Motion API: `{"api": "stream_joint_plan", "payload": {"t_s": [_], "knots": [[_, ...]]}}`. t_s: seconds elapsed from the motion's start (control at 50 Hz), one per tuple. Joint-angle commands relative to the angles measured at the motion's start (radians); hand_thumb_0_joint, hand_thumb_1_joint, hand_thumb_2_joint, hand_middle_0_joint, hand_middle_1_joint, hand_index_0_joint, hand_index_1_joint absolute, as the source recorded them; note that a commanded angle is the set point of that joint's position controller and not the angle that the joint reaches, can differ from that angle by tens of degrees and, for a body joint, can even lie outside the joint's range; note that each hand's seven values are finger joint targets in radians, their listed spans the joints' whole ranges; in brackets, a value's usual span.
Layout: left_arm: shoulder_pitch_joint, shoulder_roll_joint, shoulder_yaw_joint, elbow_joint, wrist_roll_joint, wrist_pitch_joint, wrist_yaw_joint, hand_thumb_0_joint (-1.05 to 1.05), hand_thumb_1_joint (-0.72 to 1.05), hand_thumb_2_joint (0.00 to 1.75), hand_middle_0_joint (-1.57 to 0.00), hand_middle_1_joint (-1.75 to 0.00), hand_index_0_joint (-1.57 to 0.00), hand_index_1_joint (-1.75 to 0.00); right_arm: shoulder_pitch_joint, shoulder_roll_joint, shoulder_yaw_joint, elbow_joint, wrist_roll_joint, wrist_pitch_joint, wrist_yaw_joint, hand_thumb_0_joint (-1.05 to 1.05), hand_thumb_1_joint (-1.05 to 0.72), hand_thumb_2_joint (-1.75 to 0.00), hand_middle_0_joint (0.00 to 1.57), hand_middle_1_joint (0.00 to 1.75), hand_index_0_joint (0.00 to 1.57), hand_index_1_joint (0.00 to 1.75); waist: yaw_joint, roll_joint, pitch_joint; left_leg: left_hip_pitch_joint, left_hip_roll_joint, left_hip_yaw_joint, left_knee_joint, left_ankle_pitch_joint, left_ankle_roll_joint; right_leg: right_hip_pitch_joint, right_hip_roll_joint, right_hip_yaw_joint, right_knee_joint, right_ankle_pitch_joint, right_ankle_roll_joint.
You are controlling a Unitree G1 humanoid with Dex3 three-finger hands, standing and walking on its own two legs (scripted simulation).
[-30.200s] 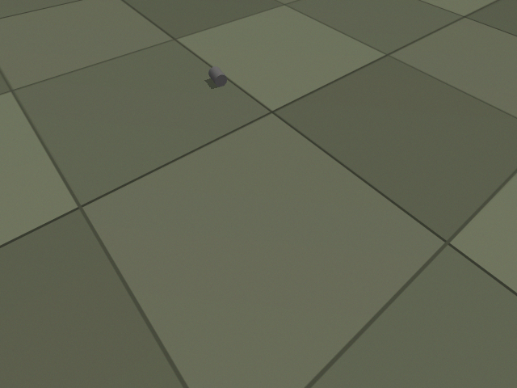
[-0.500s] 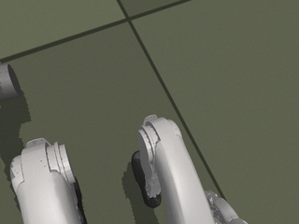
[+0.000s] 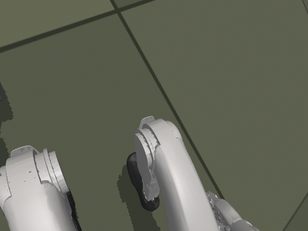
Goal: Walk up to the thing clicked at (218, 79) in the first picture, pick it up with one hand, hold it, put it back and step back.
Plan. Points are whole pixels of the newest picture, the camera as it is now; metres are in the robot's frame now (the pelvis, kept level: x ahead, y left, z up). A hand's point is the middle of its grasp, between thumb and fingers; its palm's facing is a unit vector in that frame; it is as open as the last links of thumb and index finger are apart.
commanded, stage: rest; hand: left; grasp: from above
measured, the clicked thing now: out of the picture +0.46 +0.32 -0.24
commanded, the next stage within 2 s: open in 0.64 s
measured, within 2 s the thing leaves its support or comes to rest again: rests again in 1.10 s
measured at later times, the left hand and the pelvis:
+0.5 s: hand out of the picture +0.45 +0.32 -0.24, palm faces -0.44 -0.15 -0.88, open 11.3 cm; pelvis +0.00 +0.00 +0.00, yaw -1 degrees
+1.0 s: hand out of the picture +0.45 +0.32 -0.24, palm faces -0.43 -0.15 -0.89, open 11.4 cm; pelvis -0.01 +0.00 +0.00, yaw -2 degrees
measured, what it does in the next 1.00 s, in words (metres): stands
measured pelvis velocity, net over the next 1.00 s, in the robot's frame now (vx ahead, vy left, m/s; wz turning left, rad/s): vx -0.01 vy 0.00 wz -0.04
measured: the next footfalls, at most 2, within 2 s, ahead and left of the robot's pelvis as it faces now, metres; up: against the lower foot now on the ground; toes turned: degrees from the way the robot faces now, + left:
none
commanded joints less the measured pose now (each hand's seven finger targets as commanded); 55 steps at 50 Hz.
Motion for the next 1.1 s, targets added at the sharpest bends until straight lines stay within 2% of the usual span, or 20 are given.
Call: {"api": "stream_joint_plan", "payload": {"t_s": [0.0, 0.08, 0.12, 0.28, 0.32, 0.34, 0.36, 0.38, 0.44, 0.58, 0.62, 0.66, 0.68, 0.72, 0.78, 0.84, 0.92, 0.96, 1.0, 1.08], "knots": [[-0.301, 0.247, 0.000, -0.112, -0.011, -0.004, 0.054, 0.00, 0.73, 0.90, -1.08, -0.73, -1.08, -0.73, 0.202, -0.291, -0.077, 0.006, -0.001, -0.006, -0.007, 0.00, -0.90, -0.90, 0.20, 0.30, 0.20, 0.30, -0.021, 0.460, -0.691, 0.485, 0.012, 0.120, -0.227, 0.213, 0.044, 0.379, 0.034, -0.099, -0.230, 0.297, -0.066], [-0.283, 0.256, -0.005, -0.105, -0.011, 0.003, 0.062, 0.00, 0.70, 0.86, -1.06, -0.70, -1.06, -0.69, 0.186, -0.292, -0.069, 0.005, 0.000, -0.010, -0.007, 0.00, -0.90, -0.90, 0.20, 0.30, 0.20, 0.30, -0.010, 0.493, -0.707, 0.519, 0.018, 0.115, -0.226, 0.240, 0.038, 0.385, 0.038, -0.098, -0.215, 0.318, -0.069], [-0.300, 0.254, 0.001, -0.100, -0.008, 0.004, 0.066, 0.00, 0.73, 0.86, -1.07, -0.70, -1.08, -0.70, 0.202, -0.305, -0.071, 0.006, -0.003, -0.015, -0.003, 0.00, -0.90, -0.90, 0.20, 0.30, 0.20, 0.30, -0.035, 0.488, -0.690, 0.535, 0.015, 0.109, -0.231, 0.255, 0.035, 0.371, 0.033, -0.116, -0.211, 0.329, -0.069], [-0.315, 0.257, -0.030, -0.068, -0.006, -0.001, 0.064, 0.00, 0.75, 0.83, -1.11, -0.65, -1.10, -0.65, 0.185, -0.316, -0.052, -0.006, -0.004, -0.040, 0.009, 0.00, -0.90, -0.90, 0.20, 0.30, 0.20, 0.30, -0.048, 0.499, -0.636, 0.534, 0.019, 0.100, -0.229, 0.218, 0.032, 0.337, 0.036, -0.123, -0.204, 0.291, -0.073], [-0.300, 0.284, -0.005, -0.081, -0.008, -0.005, 0.073, 0.00, 0.76, 0.82, -1.11, -0.65, -1.11, -0.65, 0.176, -0.323, -0.052, -0.016, -0.004, -0.041, 0.007, 0.00, -0.90, -0.90, 0.20, 0.30, 0.20, 0.30, -0.035, 0.517, -0.657, 0.552, 0.019, 0.096, -0.239, 0.230, 0.027, 0.347, 0.034, -0.129, -0.200, 0.295, -0.075], [-0.298, 0.264, -0.022, -0.079, -0.011, -0.005, 0.074, 0.00, 0.75, 0.80, -1.10, -0.64, -1.10, -0.64, 0.171, -0.315, -0.047, -0.014, -0.004, -0.040, 0.009, 0.00, -0.90, -0.90, 0.20, 0.30, 0.20, 0.30, -0.032, 0.524, -0.661, 0.548, 0.020, 0.095, -0.242, 0.232, 0.027, 0.348, 0.037, -0.128, -0.201, 0.298, -0.076], [-0.300, 0.280, -0.007, -0.061, -0.005, -0.004, 0.078, 0.00, 0.74, 0.80, -1.09, -0.65, -1.09, -0.64, 0.179, -0.323, -0.048, -0.011, -0.009, -0.041, 0.009, 0.00, -0.90, -0.90, 0.20, 0.30, 0.20, 0.30, -0.049, 0.502, -0.653, 0.543, 0.021, 0.096, -0.228, 0.239, 0.029, 0.352, 0.037, -0.132, -0.204, 0.311, -0.071], [-0.311, 0.244, -0.037, -0.046, -0.007, -0.002, 0.074, 0.00, 0.75, 0.79, -1.10, -0.63, -1.10, -0.63, 0.178, -0.325, -0.044, -0.018, -0.008, -0.047, 0.014, 0.00, -0.90, -0.90, 0.20, 0.30, 0.20, 0.30, -0.061, 0.487, -0.621, 0.527, 0.021, 0.096, -0.221, 0.230, 0.031, 0.330, 0.036, -0.132, -0.201, 0.303, -0.071], [-0.311, 0.310, -0.001, -0.064, -0.012, -0.009, 0.085, 0.00, 0.75, 0.80, -1.11, -0.62, -1.11, -0.62, 0.174, -0.333, -0.039, -0.019, -0.008, -0.053, 0.013, 0.00, -0.90, -0.90, 0.20, 0.30, 0.20, 0.30, -0.044, 0.503, -0.629, 0.522, 0.021, 0.094, -0.227, 0.214, 0.032, 0.350, 0.037, -0.129, -0.210, 0.289, -0.071], [-0.310, 0.288, -0.039, -0.054, -0.021, -0.013, 0.087, 0.00, 0.72, 0.74, -1.09, -0.59, -1.09, -0.59, 0.176, -0.328, -0.023, -0.015, -0.013, -0.065, 0.024, 0.00, -0.90, -0.90, 0.20, 0.30, 0.20, 0.30, -0.060, 0.495, -0.618, 0.506, 0.027, 0.095, -0.205, 0.228, 0.038, 0.382, 0.045, -0.122, -0.218, 0.317, -0.064], [-0.283, 0.295, -0.034, -0.034, -0.023, -0.012, 0.093, 0.00, 0.71, 0.75, -1.08, -0.58, -1.08, -0.58, 0.174, -0.330, -0.023, -0.011, -0.013, -0.063, 0.024, 0.00, -0.90, -0.90, 0.20, 0.30, 0.20, 0.30, -0.047, 0.464, -0.642, 0.505, 0.029, 0.092, -0.201, 0.242, 0.039, 0.402, 0.049, -0.120, -0.219, 0.331, -0.063], [-0.300, 0.302, -0.024, -0.046, -0.030, -0.015, 0.097, 0.00, 0.72, 0.75, -1.08, -0.59, -1.08, -0.59, 0.180, -0.337, -0.018, -0.019, -0.017, -0.065, 0.024, 0.00, -0.90, -0.90, 0.20, 0.30, 0.20, 0.30, -0.059, 0.468, -0.637, 0.514, 0.028, 0.088, -0.208, 0.251, 0.037, 0.405, 0.045, -0.131, -0.222, 0.335, -0.061], [-0.293, 0.275, -0.052, -0.005, -0.025, -0.011, 0.094, 0.00, 0.72, 0.73, -1.08, -0.59, -1.08, -0.59, 0.177, -0.329, -0.014, -0.013, -0.015, -0.066, 0.028, 0.00, -0.90, -0.90, 0.20, 0.30, 0.20, 0.30, -0.067, 0.477, -0.595, 0.498, 0.030, 0.088, -0.207, 0.235, 0.037, 0.384, 0.048, -0.125, -0.213, 0.324, -0.065], [-0.313, 0.315, -0.034, -0.039, -0.028, -0.018, 0.098, 0.00, 0.70, 0.72, -1.07, -0.58, -1.07, -0.58, 0.175, -0.343, -0.012, -0.017, -0.016, -0.065, 0.023, 0.00, -0.90, -0.90, 0.20, 0.30, 0.20, 0.30, -0.058, 0.459, -0.619, 0.499, 0.029, 0.083, -0.208, 0.224, 0.040, 0.388, 0.049, -0.133, -0.226, 0.313, -0.062], [-0.309, 0.299, -0.036, -0.023, -0.029, -0.017, 0.096, 0.00, 0.46, 0.68, -0.83, -0.60, -0.83, -0.60, 0.173, -0.347, -0.012, -0.024, -0.017, -0.071, 0.026, 0.00, -0.89, -0.90, 0.20, 0.30, 0.20, 0.30, -0.070, 0.466, -0.594, 0.506, 0.028, 0.076, -0.219, 0.211, 0.034, 0.361, 0.046, -0.146, -0.213, 0.294, -0.065], [-0.315, 0.313, -0.038, -0.048, -0.024, -0.019, 0.102, 0.00, 0.22, 0.63, -0.60, -0.60, -0.61, -0.59, 0.166, -0.342, -0.010, -0.026, -0.015, -0.067, 0.025, 0.00, -0.89, -0.90, 0.20, 0.30, 0.20, 0.30, -0.054, 0.482, -0.621, 0.520, 0.031, 0.079, -0.220, 0.217, 0.034, 0.386, 0.050, -0.136, -0.220, 0.304, -0.066], [-0.305, 0.295, -0.044, -0.012, -0.028, -0.015, 0.106, 0.00, -0.08, 0.67, -0.45, -0.67, -0.45, -0.66, 0.163, -0.343, -0.008, -0.021, -0.016, -0.069, 0.026, 0.00, -0.89, -0.90, 0.20, 0.30, 0.20, 0.30, -0.068, 0.479, -0.596, 0.507, 0.033, 0.074, -0.216, 0.230, 0.032, 0.364, 0.049, -0.145, -0.212, 0.316, -0.065], [-0.327, 0.307, -0.044, -0.015, -0.022, -0.016, 0.104, 0.00, -0.16, 0.69, -0.38, -0.70, -0.39, -0.69, 0.168, -0.353, -0.005, -0.032, -0.018, -0.069, 0.028, 0.00, -0.89, -0.90, 0.20, 0.30, 0.20, 0.30, -0.088, 0.475, -0.576, 0.488, 0.030, 0.076, -0.216, 0.205, 0.036, 0.365, 0.047, -0.142, -0.217, 0.297, -0.064], [-0.303, 0.312, -0.041, -0.011, -0.019, -0.011, 0.103, 0.00, -0.20, 0.72, -0.36, -0.73, -0.36, -0.72, 0.158, -0.345, -0.004, -0.027, -0.023, -0.073, 0.028, 0.00, -0.89, -0.90, 0.20, 0.30, 0.20, 0.30, -0.064, 0.500, -0.590, 0.516, 0.032, 0.074, -0.221, 0.212, 0.030, 0.361, 0.050, -0.145, -0.212, 0.295, -0.068], [-0.314, 0.297, -0.048, -0.022, -0.027, -0.007, 0.096, 0.00, -0.27, 0.78, -0.29, -0.79, -0.30, -0.79, 0.155, -0.354, -0.008, -0.031, -0.017, -0.077, 0.029, 0.00, -0.89, -0.90, 0.20, 0.30, 0.20, 0.30, -0.069, 0.503, -0.583, 0.525, 0.031, 0.063, -0.238, 0.198, 0.024, 0.334, 0.045, -0.152, -0.205, 0.279, -0.070]]}}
